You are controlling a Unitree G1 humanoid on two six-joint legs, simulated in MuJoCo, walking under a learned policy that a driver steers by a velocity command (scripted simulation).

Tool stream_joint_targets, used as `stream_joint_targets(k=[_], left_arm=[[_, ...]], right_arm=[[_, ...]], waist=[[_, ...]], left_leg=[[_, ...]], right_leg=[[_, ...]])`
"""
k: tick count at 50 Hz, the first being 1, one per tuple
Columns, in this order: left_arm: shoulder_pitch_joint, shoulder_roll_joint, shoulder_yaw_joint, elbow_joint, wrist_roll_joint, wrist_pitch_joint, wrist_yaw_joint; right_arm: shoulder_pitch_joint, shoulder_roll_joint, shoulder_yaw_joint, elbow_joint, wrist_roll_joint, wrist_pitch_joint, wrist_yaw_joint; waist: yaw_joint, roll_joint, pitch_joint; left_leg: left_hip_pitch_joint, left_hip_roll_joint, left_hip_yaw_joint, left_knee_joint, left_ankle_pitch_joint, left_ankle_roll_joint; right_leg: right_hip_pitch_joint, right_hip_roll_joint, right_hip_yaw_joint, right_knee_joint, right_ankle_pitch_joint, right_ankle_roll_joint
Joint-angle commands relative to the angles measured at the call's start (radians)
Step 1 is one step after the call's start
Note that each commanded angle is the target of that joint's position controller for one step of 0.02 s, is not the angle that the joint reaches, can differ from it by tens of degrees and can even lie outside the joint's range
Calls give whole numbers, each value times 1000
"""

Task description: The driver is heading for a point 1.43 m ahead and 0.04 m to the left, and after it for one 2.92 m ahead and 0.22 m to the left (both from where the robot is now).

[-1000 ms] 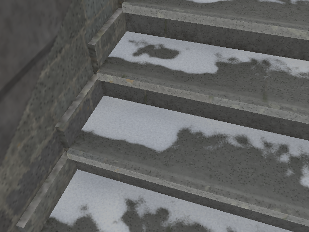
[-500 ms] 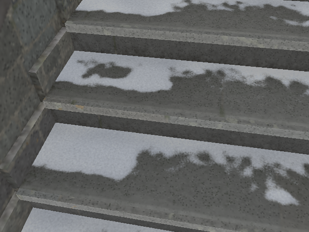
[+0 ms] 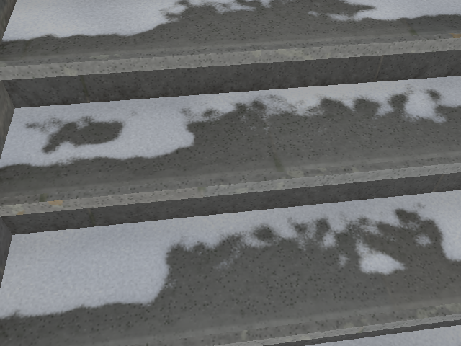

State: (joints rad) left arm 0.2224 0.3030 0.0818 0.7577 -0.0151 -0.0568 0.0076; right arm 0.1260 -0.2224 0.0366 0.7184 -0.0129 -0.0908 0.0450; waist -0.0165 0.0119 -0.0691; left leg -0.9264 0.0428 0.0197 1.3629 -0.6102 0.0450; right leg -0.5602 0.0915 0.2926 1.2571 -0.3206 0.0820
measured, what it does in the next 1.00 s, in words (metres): steps on the spot: right foot 0.15 m lower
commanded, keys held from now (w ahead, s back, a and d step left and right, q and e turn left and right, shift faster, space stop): no key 0.56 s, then w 0.44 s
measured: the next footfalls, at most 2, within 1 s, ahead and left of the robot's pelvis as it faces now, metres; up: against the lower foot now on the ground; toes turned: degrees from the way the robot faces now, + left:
right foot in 0.34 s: -0.04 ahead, -0.15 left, -0.15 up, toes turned -6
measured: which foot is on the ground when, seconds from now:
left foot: down 0.00-1.00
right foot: up 0.00-0.32, down 0.34-0.94, up 0.96-1.00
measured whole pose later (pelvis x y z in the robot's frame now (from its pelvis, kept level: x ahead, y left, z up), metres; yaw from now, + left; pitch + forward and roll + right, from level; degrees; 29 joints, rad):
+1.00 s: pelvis +0.10 +0.02 +0.01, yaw -3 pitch +6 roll -1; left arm 0.37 0.26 0.00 0.98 0.04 -0.07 -0.06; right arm 0.16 -0.20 0.02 0.84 -0.06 -0.10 0.05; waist -0.03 -0.01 -0.10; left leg -0.73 0.00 0.04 1.36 -0.74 0.09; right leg -0.37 0.00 0.06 1.15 -0.22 -0.05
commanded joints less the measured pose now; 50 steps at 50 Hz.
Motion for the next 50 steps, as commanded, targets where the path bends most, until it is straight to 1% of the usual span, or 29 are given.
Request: stream_joint_targets(k=[1,3,4,7,9,11,14,16,17,18,19,20,21,22,24,26,29,30,32,36,39,40,43,45,46,47,48,49,50], left_arm=[[107,-21,-39,12,3,-14,9],[145,37,-18,60,21,-3,5],[141,61,-10,71,34,2,-8],[190,51,-7,106,60,6,-53],[153,40,-13,114,47,12,-64],[67,36,-17,94,28,15,-73],[88,1,-35,103,1,24,-84],[117,-14,-51,114,-3,17,-88],[109,-36,-73,104,8,8,-97],[137,-44,-90,96,1,-2,-104],[141,22,-88,83,-23,-16,-103],[171,36,-90,84,-18,-22,-103],[95,43,-88,80,-22,-25,-92],[49,13,-98,92,-28,-29,-92],[15,24,-114,66,-7,-37,-98],[140,48,-108,99,14,-35,-99],[216,-44,-129,123,11,-35,-98],[214,-50,-135,117,12,-29,-95],[289,-2,-118,154,35,-23,-82],[275,21,-113,171,50,-27,-84],[221,33,-113,161,62,-23,-73],[207,41,-109,151,60,-28,-68],[280,102,-81,176,51,-46,-56],[264,108,-70,173,45,-51,-52],[216,97,-67,161,43,-46,-51],[129,57,-68,126,50,-37,-64],[-5,6,-71,89,60,-27,-73],[-47,-5,-61,108,59,-20,-83],[-117,-21,-58,80,67,-39,-73]], right_arm=[[-88,0,-1,-8,44,-34,10],[-153,-21,-18,-16,14,-43,-1],[-166,-36,-21,-21,12,-53,-11],[-187,-32,-11,-7,40,-70,-8],[-114,-38,-7,26,48,-87,-2],[-29,-43,1,57,61,-70,8],[-52,-49,26,91,74,-31,35],[-38,-42,47,126,87,-3,54],[5,-39,58,141,75,9,76],[0,-20,71,157,69,22,100],[53,-45,54,156,38,25,99],[34,-48,51,154,34,25,82],[37,-43,41,117,16,6,63],[-54,-42,39,99,8,-11,55],[-117,-47,30,126,23,-15,52],[-89,-50,30,154,19,-16,55],[-65,-24,41,189,15,-12,63],[-62,-24,39,189,18,-9,60],[-74,-45,21,175,13,-9,43],[-113,8,8,126,-18,-24,23],[-107,16,5,95,-26,-13,35],[-102,8,3,86,-17,-11,41],[-57,-48,-11,82,-4,-5,39],[39,-98,-28,88,-5,3,21],[134,-137,-43,113,-14,8,12],[287,-209,-66,154,-23,22,-6],[539,-278,-93,208,-52,32,-11],[700,-240,-86,261,-68,4,-14],[659,-175,-73,290,-64,-18,-9]], waist=[[72,95,-74],[90,62,-104],[94,48,-91],[114,24,-18],[58,73,38],[0,72,16],[29,71,-12],[37,72,-6],[17,81,-1],[15,67,12],[-50,31,5],[-45,19,-17],[-74,25,24],[-31,-16,85],[-14,-8,102],[19,19,65],[31,14,42],[34,26,58],[70,-41,111],[67,-92,171],[32,-114,142],[22,-114,106],[11,-122,-18],[-30,-64,-102],[-75,-15,-113],[-127,93,-125],[-254,326,-134],[-307,344,-117],[-266,326,38]], left_leg=[[234,192,-709,-734,-170,162],[187,130,-530,-700,7,113],[120,91,-434,-685,39,80],[76,25,-192,-631,60,12],[181,47,-202,-592,-13,3],[289,75,-282,-544,-88,38],[239,122,-410,-480,-98,69],[207,120,-394,-389,-98,46],[188,116,-406,-343,-112,27],[178,125,-411,-315,-166,19],[166,91,-336,-276,-168,24],[170,64,-277,-188,-154,7],[214,26,-102,-186,-123,-64],[252,14,-22,-129,-114,-96],[160,16,-110,-78,7,-23],[127,22,-131,-83,92,15],[95,41,-175,-125,24,21],[74,45,-179,-144,-43,17],[-26,-1,-126,-44,-181,8],[-229,-19,8,124,-78,-6],[-41,-36,37,73,-87,71],[50,-44,45,37,-58,89],[262,-41,-23,-27,257,149],[466,-20,-123,-149,349,183],[570,11,-241,-277,326,224],[674,78,-430,-496,294,287],[794,231,-786,-796,322,422],[776,246,-970,-834,117,405],[669,203,-917,-810,-54,352]], right_leg=[[-226,-119,-68,334,8,54],[-99,-129,-105,295,103,67],[-1,-134,-129,268,159,64],[179,-154,-210,23,222,54],[177,-177,-240,-290,178,58],[198,-183,-274,-574,177,73],[359,-178,-288,-842,301,71],[418,-164,-320,-987,378,53],[418,-171,-309,-969,405,27],[381,-170,-318,-989,282,19],[380,-163,-346,-942,142,-18],[359,-171,-343,-960,61,-36],[240,-191,-311,-1009,-217,-73],[97,-220,-217,-1102,-348,-94],[181,-188,-269,-1047,-155,-53],[308,-176,-305,-1001,29,-56],[383,-147,-334,-960,47,-42],[384,-166,-318,-975,-8,-63],[415,-230,-231,-1054,-118,-157],[586,-395,-95,-1158,-109,-287],[484,-355,-211,-1147,89,-279],[456,-323,-255,-1119,224,-262],[436,-253,-368,-975,777,-205],[327,-225,-393,-839,962,-182],[212,-184,-399,-715,941,-166],[81,-114,-394,-537,710,-148],[-184,0,-323,-39,41,-106],[-335,2,-107,452,59,-143],[-473,-6,-35,615,100,-197]])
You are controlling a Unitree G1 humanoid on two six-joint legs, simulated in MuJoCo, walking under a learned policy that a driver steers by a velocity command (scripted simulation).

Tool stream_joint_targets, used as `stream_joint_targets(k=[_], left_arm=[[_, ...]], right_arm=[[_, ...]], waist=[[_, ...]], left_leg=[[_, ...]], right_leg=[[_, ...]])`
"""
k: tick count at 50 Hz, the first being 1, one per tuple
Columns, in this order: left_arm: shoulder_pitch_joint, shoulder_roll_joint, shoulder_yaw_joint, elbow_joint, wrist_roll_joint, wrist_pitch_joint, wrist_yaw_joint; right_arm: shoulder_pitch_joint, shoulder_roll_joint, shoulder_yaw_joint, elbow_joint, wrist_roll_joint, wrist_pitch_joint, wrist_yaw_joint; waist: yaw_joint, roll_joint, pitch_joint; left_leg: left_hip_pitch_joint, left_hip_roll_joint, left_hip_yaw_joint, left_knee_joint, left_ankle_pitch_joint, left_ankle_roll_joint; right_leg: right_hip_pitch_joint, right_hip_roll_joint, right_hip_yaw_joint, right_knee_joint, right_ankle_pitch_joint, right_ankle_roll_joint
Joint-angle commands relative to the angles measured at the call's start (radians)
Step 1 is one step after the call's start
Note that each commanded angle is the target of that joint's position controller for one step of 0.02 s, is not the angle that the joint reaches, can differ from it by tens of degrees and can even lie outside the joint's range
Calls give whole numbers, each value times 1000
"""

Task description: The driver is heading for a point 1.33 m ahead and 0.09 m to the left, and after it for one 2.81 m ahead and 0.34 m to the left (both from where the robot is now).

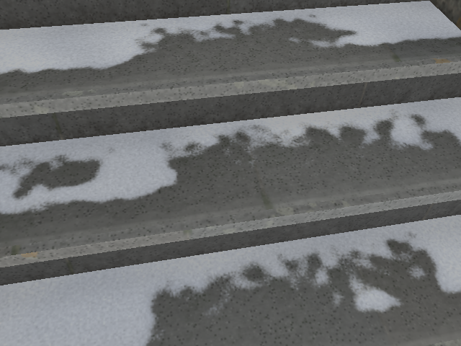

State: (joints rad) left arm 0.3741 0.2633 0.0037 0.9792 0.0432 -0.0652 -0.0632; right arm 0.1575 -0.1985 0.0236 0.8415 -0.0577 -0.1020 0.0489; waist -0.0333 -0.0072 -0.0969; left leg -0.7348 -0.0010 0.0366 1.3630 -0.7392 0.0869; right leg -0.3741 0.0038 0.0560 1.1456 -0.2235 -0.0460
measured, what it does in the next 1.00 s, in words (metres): climbs: right foot, then left foot 0.15 m higher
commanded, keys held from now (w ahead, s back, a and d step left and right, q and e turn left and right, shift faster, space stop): w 1.00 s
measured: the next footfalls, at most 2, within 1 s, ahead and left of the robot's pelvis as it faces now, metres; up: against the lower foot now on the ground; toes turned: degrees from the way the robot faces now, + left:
right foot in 0.36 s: +0.23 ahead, -0.12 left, +0.00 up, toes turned -3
left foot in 0.74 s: +0.45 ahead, +0.02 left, +0.15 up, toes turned +4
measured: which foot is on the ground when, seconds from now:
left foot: down 0.00-0.36, up 0.38-0.72, down 0.74-1.00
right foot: up 0.00-0.34, down 0.36-0.78, up 0.80-1.00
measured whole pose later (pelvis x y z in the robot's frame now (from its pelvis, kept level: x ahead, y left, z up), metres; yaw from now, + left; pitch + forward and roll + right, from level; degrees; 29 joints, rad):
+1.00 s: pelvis +0.45 -0.08 +0.25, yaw +0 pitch +6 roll +3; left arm 0.11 0.22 0.01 0.87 0.05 -0.03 -0.07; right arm 0.48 -0.15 0.00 1.17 -0.08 -0.04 0.06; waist -0.03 -0.04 -0.14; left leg -0.36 -0.07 0.10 0.65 -0.40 0.06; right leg -1.14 -0.03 0.17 1.91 -0.14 -0.26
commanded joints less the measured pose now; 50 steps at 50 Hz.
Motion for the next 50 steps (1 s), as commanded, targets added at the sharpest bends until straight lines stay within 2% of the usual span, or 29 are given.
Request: stream_joint_targets(k=[1,4,7,8,11,13,15,16,18,19,20,21,22,24,26,28,30,32,33,35,36,38,39,40,41,42,44,46,50], left_arm=[[-271,-18,13,-158,16,-37,17],[-283,-50,-3,-173,33,-11,25],[-333,-30,-13,-209,11,6,14],[-379,-5,-15,-244,3,11,4],[-302,40,17,-237,-1,30,20],[-257,37,31,-249,12,60,29],[-173,28,43,-222,17,70,33],[-145,22,50,-205,-12,60,28],[125,42,80,-69,0,51,53],[233,94,88,-30,29,53,49],[375,97,84,14,38,36,35],[318,71,75,50,48,26,18],[244,-24,46,80,56,24,1],[133,-164,-22,110,66,21,-11],[22,-172,-46,117,90,29,-3],[-124,-112,-49,48,112,2,-9],[-67,-28,-39,5,68,-29,2],[106,9,-42,43,28,-35,1],[165,99,-23,53,23,-43,-12],[245,157,4,89,-13,-58,-31],[262,172,22,114,-18,-52,-44],[207,164,54,107,30,-41,-68],[197,90,48,62,71,-42,-76],[37,8,25,18,76,-27,-92],[15,-30,31,49,18,-15,-103],[-22,-26,35,26,-14,-16,-79],[-166,-54,23,-77,9,-8,-28],[-179,-113,-9,-121,20,26,1],[-316,-95,-35,-179,-3,34,-5]], right_arm=[[434,-121,-54,199,-12,-1,4],[149,32,-20,167,6,30,3],[173,-30,-29,190,-26,-1,-3],[114,-45,-33,184,-34,-9,-8],[13,-111,-29,131,13,-50,-20],[102,-182,-60,164,28,-68,-4],[177,-183,-67,193,-3,-55,36],[214,-190,-84,208,-5,-31,59],[296,-76,-77,261,-49,23,118],[346,60,-50,246,-53,34,148],[213,69,-52,167,-13,30,134],[87,42,-58,90,40,22,104],[7,10,-56,54,55,17,66],[6,62,-18,5,42,34,14],[-22,119,30,-49,26,62,32],[-110,44,25,-97,34,64,34],[-316,-43,2,-160,92,75,36],[-364,-3,9,-153,50,92,24],[-293,5,10,-147,50,113,31],[-302,0,4,-176,34,139,47],[-293,4,1,-201,40,138,38],[-34,-38,-19,-131,41,125,2],[174,-91,-36,-49,52,113,-12],[468,-130,-58,73,10,112,-24],[493,-122,-70,82,-34,95,-21],[398,-113,-78,133,-21,68,-17],[195,79,-31,188,4,45,11],[135,172,7,227,-8,39,15],[107,94,4,206,-56,2,12]], waist=[[-126,198,86],[12,54,120],[30,85,98],[57,18,108],[143,126,61],[145,145,50],[151,158,27],[136,85,59],[154,-11,-45],[102,-233,-117],[167,-255,-87],[158,-204,21],[135,-125,75],[26,-34,69],[-62,-26,91],[-99,99,83],[-31,-24,49],[11,-70,68],[-20,-121,18],[0,-174,-19],[-3,-235,-40],[-70,-201,-174],[-85,-35,-314],[-215,235,-292],[-216,249,-128],[-150,102,36],[-17,-27,22],[73,-66,-7],[84,47,59]], left_leg=[[428,199,-661,-725,212,203],[302,228,-603,-825,295,205],[297,168,-397,-911,418,173],[208,155,-322,-974,442,133],[-93,102,-139,-1111,850,87],[265,142,-131,-1027,1204,89],[595,179,-118,-867,1471,108],[664,210,-119,-763,1488,156],[469,121,-87,-323,1263,134],[126,-65,-73,71,461,75],[-208,-159,-204,432,324,70],[-510,-178,-249,654,355,90],[-711,-145,-248,821,384,134],[-801,-59,-250,989,489,193],[-804,-20,-178,1077,495,238],[-483,40,-51,654,724,219],[-129,71,80,431,720,115],[-141,22,176,250,586,54],[-88,-24,221,188,556,48],[-141,-60,230,-85,345,18],[-126,-89,217,-207,291,20],[197,-66,57,-281,476,114],[560,-7,-204,-395,501,219],[778,154,-570,-717,437,328],[648,245,-844,-933,176,327],[580,247,-785,-917,146,296],[524,223,-549,-904,447,256],[468,169,-325,-930,549,165],[189,96,-101,-1076,499,121]], right_leg=[[-641,53,157,711,3,-121],[-683,-4,112,744,-44,-141],[-705,-39,-5,649,-29,-125],[-600,-105,-39,428,-12,-112],[41,-86,-192,136,117,35],[-9,-46,-212,-80,71,50],[-25,-12,-211,-371,53,16],[15,2,-214,-593,153,-14],[374,-24,-118,-629,309,-98],[640,-192,156,-634,835,-320],[734,-296,414,-732,773,-371],[689,-358,462,-775,507,-361],[619,-374,429,-793,292,-319],[385,-361,362,-806,139,-254],[101,-277,225,-895,-104,-212],[-261,-144,36,-977,-170,-153],[-483,-107,-40,-1139,-33,-119],[-236,-166,-11,-1099,533,-121],[-106,-201,-27,-992,1147,-145],[290,-269,-31,-880,1594,-167],[442,-292,-27,-834,1721,-195],[382,-299,-35,-584,2025,-155],[89,-236,34,-382,1825,-114],[-297,-41,47,73,711,-65],[-564,76,189,573,222,-94],[-753,100,230,849,201,-146],[-864,97,249,947,131,-236],[-885,23,182,906,126,-251],[-754,-109,-34,673,90,-196]])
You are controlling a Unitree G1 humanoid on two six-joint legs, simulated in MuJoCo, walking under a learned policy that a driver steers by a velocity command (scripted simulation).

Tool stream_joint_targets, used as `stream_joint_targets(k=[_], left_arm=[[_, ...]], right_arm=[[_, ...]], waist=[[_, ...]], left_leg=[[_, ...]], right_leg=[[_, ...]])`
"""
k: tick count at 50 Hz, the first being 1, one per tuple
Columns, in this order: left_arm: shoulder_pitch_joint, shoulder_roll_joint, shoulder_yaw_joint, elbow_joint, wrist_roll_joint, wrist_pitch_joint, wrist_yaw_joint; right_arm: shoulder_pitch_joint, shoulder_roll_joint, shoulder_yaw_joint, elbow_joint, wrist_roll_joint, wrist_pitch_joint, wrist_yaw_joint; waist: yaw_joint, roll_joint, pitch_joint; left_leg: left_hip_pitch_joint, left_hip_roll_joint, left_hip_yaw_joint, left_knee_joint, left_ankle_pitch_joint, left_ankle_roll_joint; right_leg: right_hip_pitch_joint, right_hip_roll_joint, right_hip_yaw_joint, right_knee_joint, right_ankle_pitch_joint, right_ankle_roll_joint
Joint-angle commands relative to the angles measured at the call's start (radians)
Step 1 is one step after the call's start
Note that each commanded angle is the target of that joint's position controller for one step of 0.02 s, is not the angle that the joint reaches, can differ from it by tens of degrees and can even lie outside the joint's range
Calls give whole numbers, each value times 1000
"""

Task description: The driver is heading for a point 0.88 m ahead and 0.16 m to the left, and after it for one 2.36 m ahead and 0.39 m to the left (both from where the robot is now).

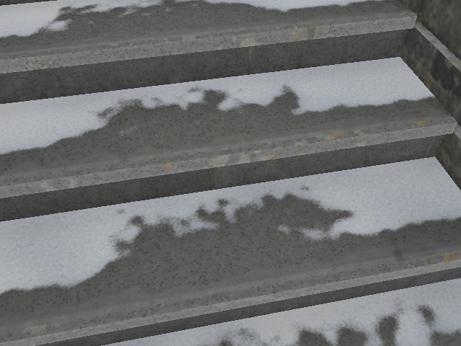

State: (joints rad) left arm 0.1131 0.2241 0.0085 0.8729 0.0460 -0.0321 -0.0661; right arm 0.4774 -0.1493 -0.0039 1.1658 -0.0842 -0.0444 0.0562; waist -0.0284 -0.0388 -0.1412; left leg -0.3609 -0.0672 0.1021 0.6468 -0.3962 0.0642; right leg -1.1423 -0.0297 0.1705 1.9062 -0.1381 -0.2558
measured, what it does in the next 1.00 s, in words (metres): climbs, turning left: right foot 0.15 m higher, then left foot 0.15 m higher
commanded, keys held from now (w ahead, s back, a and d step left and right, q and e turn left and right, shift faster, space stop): w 0.28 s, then w+q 0.72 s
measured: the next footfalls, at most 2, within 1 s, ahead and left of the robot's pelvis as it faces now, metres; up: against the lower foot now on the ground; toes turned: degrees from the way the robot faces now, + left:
right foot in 0.26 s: +0.35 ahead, -0.18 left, +0.15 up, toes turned -5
left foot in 0.90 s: +0.66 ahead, +0.07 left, +0.31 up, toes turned +18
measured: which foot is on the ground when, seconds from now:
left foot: down 0.00-0.28, up 0.30-0.88, down 0.90-1.00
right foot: up 0.00-0.24, down 0.26-0.92, up 0.94-1.00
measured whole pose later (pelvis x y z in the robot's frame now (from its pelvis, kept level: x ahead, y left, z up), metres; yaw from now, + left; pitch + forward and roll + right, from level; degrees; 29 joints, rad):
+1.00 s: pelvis +0.56 -0.03 +0.23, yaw +19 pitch +5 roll +4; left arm 0.47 0.18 -0.02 1.12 0.09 -0.12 -0.12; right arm -0.01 -0.16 -0.01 0.82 -0.04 -0.02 0.06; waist 0.00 -0.05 -0.14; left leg -0.80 -0.11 0.15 1.14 -0.44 0.11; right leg -0.20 -0.11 -0.03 1.06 -0.05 -0.04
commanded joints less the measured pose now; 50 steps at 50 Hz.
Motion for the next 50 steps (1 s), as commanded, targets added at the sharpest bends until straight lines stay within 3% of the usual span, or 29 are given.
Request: stream_joint_targets(k=[1,5,6,7,8,10,12,13,14,15,16,17,18,20,22,25,28,32,36,38,40,42,44,45,46,47,48,49,50], left_arm=[[-114,-64,-53,-84,-11,-1,-6],[-372,-34,-76,-225,-5,-6,29],[-430,-33,-76,-247,-7,-3,30],[-531,-58,-91,-279,0,27,14],[-579,-84,-101,-299,-1,46,-6],[-437,-58,-79,-253,-5,47,-30],[-326,-5,-55,-216,-20,20,-34],[-169,28,-37,-190,-15,9,-28],[18,64,-32,-130,-31,-4,-20],[289,137,-3,-49,14,18,-2],[420,208,41,32,27,2,16],[366,213,47,65,5,-21,34],[245,187,51,80,-19,-35,41],[49,-4,2,81,1,-25,23],[-2,-105,-34,109,31,-29,9],[14,-89,-20,116,28,-43,17],[165,-75,-23,168,57,-57,29],[441,-64,-47,282,92,-55,30],[532,-80,-71,323,131,-54,10],[590,-75,-72,346,127,-60,4],[495,-67,-74,298,73,-60,-27],[456,33,-63,275,33,-95,-24],[468,167,-27,266,11,-126,-17],[435,208,-9,268,15,-124,-18],[416,215,0,258,43,-121,-26],[464,122,-7,226,95,-127,-28],[419,70,-14,213,94,-107,-61],[326,54,9,166,6,-83,-84],[289,-10,7,152,2,-81,-73]], right_arm=[[-100,19,32,-90,-44,-55,-1],[200,-14,39,44,-61,-67,-26],[222,0,44,48,-53,-68,-17],[84,-10,44,-18,-18,-54,22],[92,-29,42,-35,12,-52,40],[77,-109,29,-71,53,-84,45],[77,-214,-2,-79,46,-107,31],[87,-220,-21,-64,21,-104,38],[234,-96,2,-48,-20,-107,55],[212,-44,1,-61,-2,-90,71],[82,-35,-30,-70,58,-71,80],[1,-32,-46,-71,91,-72,64],[5,3,-40,-65,80,-83,39],[-66,12,-28,-94,76,-88,21],[-93,2,-32,-109,99,-60,14],[-160,30,-10,-123,88,-40,47],[-242,-14,-8,-135,83,-42,64],[-405,-38,11,-225,85,-29,28],[-642,-42,30,-355,78,-17,18],[-723,-24,29,-404,87,16,9],[-869,-5,35,-458,82,64,25],[-765,33,34,-475,81,84,53],[-635,-44,6,-451,90,74,56],[-537,-55,-6,-430,89,58,52],[-397,-99,-30,-387,85,45,30],[-206,-149,-47,-326,93,35,7],[26,-182,-58,-225,39,43,-12],[127,-251,-84,-196,15,46,-9],[42,-235,-89,-173,10,11,-29]], waist=[[30,152,104],[-62,34,128],[-76,75,146],[-40,100,154],[-48,160,148],[31,201,109],[86,204,49],[125,238,-72],[119,7,-290],[196,-170,-385],[230,-167,-210],[192,-170,-35],[120,-148,6],[10,47,-20],[-68,71,-11],[-83,33,20],[-24,-8,69],[57,-28,99],[95,57,132],[111,-22,151],[100,-25,168],[-19,-94,134],[-83,-157,126],[-120,-185,124],[-141,-205,27],[-135,-61,-144],[-193,86,-183],[-211,142,-163],[-151,120,-27]], left_leg=[[-140,187,-201,-383,203,172],[383,329,-340,-394,228,163],[338,318,-316,-435,207,161],[16,325,-228,-603,183,154],[-198,306,-184,-644,142,161],[-55,332,-112,-548,723,159],[242,342,-65,-395,1360,129],[218,313,-59,-207,1494,91],[-151,210,-134,110,1111,47],[-331,69,-251,357,287,34],[-473,27,-403,792,340,38],[-550,38,-438,1032,421,35],[-552,51,-417,1160,457,43],[-600,65,-407,1342,518,98],[-677,89,-405,1328,553,139],[-749,118,-309,1336,492,168],[-889,88,-258,1547,452,176],[-1236,90,-281,1561,396,184],[-1297,110,-204,1257,410,225],[-1290,126,-131,1118,415,201],[-983,167,40,907,227,172],[-571,71,132,918,226,140],[-460,-24,142,646,101,115],[-383,-58,137,464,91,116],[-123,-78,79,464,167,136],[342,-22,-182,463,421,221],[550,101,-563,96,328,293],[423,223,-877,-180,153,324],[239,221,-848,-183,48,292]], right_leg=[[-34,-64,-172,74,-62,19],[-503,-118,-122,-117,-147,17],[-447,-135,-161,-221,-104,15],[-72,-145,-224,-438,-160,42],[186,-103,-260,-428,-236,75],[348,-10,-322,-451,-247,122],[468,70,-361,-751,-278,94],[728,91,-297,-809,-135,61],[1189,-64,65,-906,75,-60],[1353,-218,524,-1271,-64,-79],[1178,-275,732,-1445,-370,-18],[956,-262,652,-1467,-486,57],[822,-265,507,-1434,-380,66],[708,-294,351,-1424,-117,107],[658,-275,176,-1449,60,157],[654,-169,-138,-1517,-7,145],[743,-157,-196,-1566,38,95],[1108,-235,-176,-1585,152,72],[1225,-262,-240,-1685,179,85],[1258,-275,-266,-1743,261,79],[1053,-278,-371,-1878,356,92],[898,-296,-461,-1779,1210,91],[1105,-316,-453,-1648,1555,121],[1191,-316,-455,-1554,1631,126],[1097,-300,-450,-1401,1675,140],[764,-233,-365,-1125,1378,201],[474,-58,-302,-816,334,216],[377,74,-72,-312,68,195],[251,56,64,-87,146,162]])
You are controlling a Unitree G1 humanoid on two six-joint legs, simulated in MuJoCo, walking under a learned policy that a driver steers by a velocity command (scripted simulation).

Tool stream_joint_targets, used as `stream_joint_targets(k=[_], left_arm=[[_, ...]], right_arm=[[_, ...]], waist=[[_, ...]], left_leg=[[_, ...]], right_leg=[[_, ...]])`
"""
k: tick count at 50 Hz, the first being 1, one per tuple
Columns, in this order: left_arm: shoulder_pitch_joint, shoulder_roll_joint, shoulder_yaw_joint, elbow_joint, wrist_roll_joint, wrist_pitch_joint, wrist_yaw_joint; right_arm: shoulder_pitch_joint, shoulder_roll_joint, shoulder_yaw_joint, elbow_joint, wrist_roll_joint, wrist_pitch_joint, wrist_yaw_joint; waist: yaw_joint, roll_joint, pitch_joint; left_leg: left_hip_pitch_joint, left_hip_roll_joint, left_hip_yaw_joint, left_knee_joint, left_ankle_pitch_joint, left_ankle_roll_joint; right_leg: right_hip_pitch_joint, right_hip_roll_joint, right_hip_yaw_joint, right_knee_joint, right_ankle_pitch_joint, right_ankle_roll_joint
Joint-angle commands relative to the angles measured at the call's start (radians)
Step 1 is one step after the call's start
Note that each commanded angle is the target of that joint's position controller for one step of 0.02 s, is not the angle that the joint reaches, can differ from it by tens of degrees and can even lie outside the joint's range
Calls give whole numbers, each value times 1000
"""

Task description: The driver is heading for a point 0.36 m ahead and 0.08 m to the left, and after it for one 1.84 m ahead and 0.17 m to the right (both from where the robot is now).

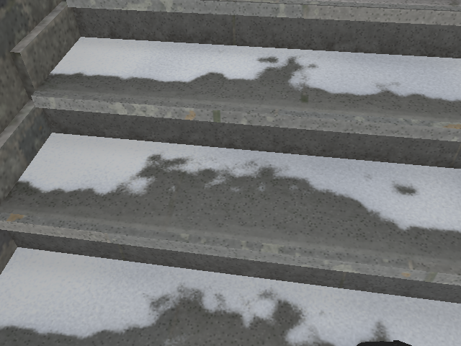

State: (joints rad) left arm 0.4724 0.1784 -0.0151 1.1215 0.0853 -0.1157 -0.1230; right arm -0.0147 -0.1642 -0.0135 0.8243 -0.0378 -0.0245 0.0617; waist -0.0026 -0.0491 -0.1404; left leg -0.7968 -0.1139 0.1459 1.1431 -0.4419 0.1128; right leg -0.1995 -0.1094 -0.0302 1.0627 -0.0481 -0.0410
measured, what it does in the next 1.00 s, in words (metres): climbs: right foot 0.15 m higher, then left foot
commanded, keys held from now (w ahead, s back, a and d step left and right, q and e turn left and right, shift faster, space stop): w+q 0.40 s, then w+e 0.60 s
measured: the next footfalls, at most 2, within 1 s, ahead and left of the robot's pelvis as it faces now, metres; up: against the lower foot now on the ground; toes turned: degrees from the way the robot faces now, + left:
right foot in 0.38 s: +0.41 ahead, -0.11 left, +0.15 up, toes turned +12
left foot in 0.90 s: +0.55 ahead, +0.16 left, +0.15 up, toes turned +12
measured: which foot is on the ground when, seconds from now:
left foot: down 0.00-0.40, up 0.42-0.88, down 0.90-1.00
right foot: up 0.00-0.36, down 0.38-0.92, up 0.94-1.00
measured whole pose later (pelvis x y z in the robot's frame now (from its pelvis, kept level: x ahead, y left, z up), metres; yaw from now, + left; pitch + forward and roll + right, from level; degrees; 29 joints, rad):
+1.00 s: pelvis +0.50 +0.05 +0.25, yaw +5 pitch +4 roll +0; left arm 0.33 0.17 0.04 0.97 0.02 -0.09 -0.07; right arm 0.09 -0.18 -0.03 0.79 -0.08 -0.08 0.00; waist 0.02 0.01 -0.11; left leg -0.39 0.02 0.12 0.55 -0.25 0.06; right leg -0.55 0.06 0.10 1.52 -0.36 -0.10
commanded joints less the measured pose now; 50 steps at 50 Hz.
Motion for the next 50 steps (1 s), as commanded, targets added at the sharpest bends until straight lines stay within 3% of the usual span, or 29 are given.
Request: stream_joint_targets(k=[1,4,6,9,11,13,15,17,19,20,21,22,23,24,26,27,28,29,30,31,36,41,44,45,46,47,48,49,50], left_arm=[[-134,17,29,-118,-17,-4,5],[-247,-28,-5,-227,-18,24,43],[-222,-1,-10,-244,-19,58,47],[-338,4,-20,-305,-52,56,58],[-466,10,-30,-376,-31,56,76],[-581,26,-38,-433,-23,58,101],[-770,6,-54,-519,-22,98,95],[-704,-6,-43,-527,-38,94,80],[-571,122,4,-502,-58,88,85],[-346,189,41,-451,-56,76,102],[-80,235,50,-376,-50,59,100],[110,222,47,-323,11,77,103],[84,209,50,-238,5,50,101],[-94,194,58,-245,-30,31,98],[-213,-38,13,-197,-41,36,108],[-271,-80,3,-181,-47,31,118],[-143,-124,3,-86,-83,-4,148],[-138,-110,4,-56,-79,-21,156],[-336,-42,22,-173,-25,-14,136],[-327,11,33,-173,-5,-16,119],[-192,34,8,-183,-39,-32,71],[-20,96,30,-141,-53,-32,68],[-98,178,82,-164,-61,-17,62],[-86,135,80,-154,-30,-5,42],[12,-17,42,-155,-30,-4,41],[54,-120,10,-203,-34,-12,36],[-139,-5,48,-213,-55,-3,29],[-207,-26,49,-232,-85,12,38],[-247,-39,53,-251,-84,27,46]], right_arm=[[455,-153,-60,178,-23,-27,-32],[247,31,14,209,-17,-24,-2],[188,-8,8,213,-24,-51,4],[348,-19,21,249,-70,-86,-16],[510,-25,31,316,-90,-85,-17],[567,-52,31,300,-74,-87,2],[487,-80,33,226,-14,-83,47],[456,-146,19,174,13,-111,49],[463,-237,-33,153,44,-128,43],[438,-217,-46,160,19,-125,59],[573,-56,-17,145,-34,-121,66],[493,-69,-41,200,20,-86,80],[386,-56,-47,180,32,-81,73],[363,-72,-49,174,31,-81,48],[268,-46,-23,126,-4,-71,7],[265,-13,-9,123,-15,-59,0],[179,113,13,-35,-20,-26,-51],[183,122,25,-48,-8,-10,-66],[230,10,43,39,-13,-20,-13],[183,-46,30,11,-14,-29,3],[124,-110,8,15,-59,-20,16],[-127,-51,11,-129,-29,-5,-32],[-48,-109,-18,-158,10,-23,-49],[114,-140,-36,-105,31,-45,-65],[318,-189,-52,-58,5,-61,-81],[502,-250,-71,-6,-4,-62,-80],[578,-240,-91,43,-56,-49,-83],[474,-182,-74,58,-73,-40,-77],[411,-50,-31,79,-69,-30,-60]], waist=[[-134,111,15],[55,12,15],[107,13,54],[49,75,79],[2,39,89],[-41,77,96],[-30,109,123],[24,204,65],[73,202,-7],[153,159,-98],[131,-204,-473],[266,-269,-303],[210,-201,32],[119,-152,145],[39,82,66],[-13,85,70],[-66,3,150],[-91,-12,201],[-40,37,32],[-34,76,54],[-2,-3,56],[86,-84,140],[3,-49,69],[-33,-29,-28],[-41,98,-281],[-75,398,-346],[-174,266,-74],[-124,183,92],[-72,160,97]], left_leg=[[551,258,-855,-670,95,260],[400,219,-660,-703,241,206],[304,171,-457,-725,337,169],[244,134,-431,-765,242,137],[346,149,-500,-739,226,113],[384,148,-522,-768,238,129],[107,206,-545,-953,309,180],[150,270,-544,-920,946,201],[532,270,-475,-769,1502,143],[524,222,-473,-498,1553,82],[182,77,-457,-161,973,35],[-95,-80,-533,313,281,5],[-315,-25,-520,531,365,36],[-340,12,-442,593,422,39],[-277,69,-406,611,445,68],[-260,100,-394,551,443,66],[-199,91,-250,670,298,6],[-272,111,-236,683,306,-6],[-324,107,-323,539,374,34],[-304,141,-294,436,468,29],[-81,210,-156,275,580,-59],[169,155,-56,-315,301,-101],[285,100,-38,-730,358,-65],[551,132,-94,-746,486,-16],[1004,310,-216,-571,878,154],[1376,591,-658,-728,1037,423],[1193,596,-753,-820,520,309],[946,561,-608,-817,260,220],[786,523,-478,-825,216,185]], right_leg=[[-733,151,278,907,45,-75],[-930,140,257,1056,27,-173],[-962,81,152,953,-70,-146],[-1015,70,94,1051,-129,-123],[-1131,46,120,1005,-136,-120],[-1110,25,65,780,-124,-63],[-723,24,-53,436,-356,-21],[-445,116,-127,395,-287,13],[-374,199,-119,47,-330,-8],[-142,145,62,-81,-208,-71],[362,-128,639,-226,-15,-337],[304,-233,1119,-590,-505,-379],[82,-167,1007,-648,-951,-256],[-107,-160,838,-593,-895,-259],[-202,-137,593,-542,-576,-247],[-266,-93,511,-560,-524,-206],[-340,-60,427,-633,-517,-142],[-338,-28,342,-649,-425,-135],[-264,10,306,-631,-380,-177],[-301,13,301,-659,-357,-169],[-338,-18,241,-745,-186,-218],[-96,-80,274,-737,34,-266],[207,-101,309,-538,640,-227],[144,-43,257,-368,696,-165],[-84,47,201,-107,405,-101],[-572,244,96,261,-409,-9],[-868,189,164,686,-408,-20],[-1007,162,179,929,-262,-80],[-1037,126,147,1089,-218,-143]])
Keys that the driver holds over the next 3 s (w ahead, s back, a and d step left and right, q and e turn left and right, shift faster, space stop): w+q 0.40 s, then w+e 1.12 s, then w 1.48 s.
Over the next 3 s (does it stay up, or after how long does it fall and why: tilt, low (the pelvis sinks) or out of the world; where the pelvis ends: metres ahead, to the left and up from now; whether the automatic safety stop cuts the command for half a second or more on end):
stays up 1.47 -0.13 0.71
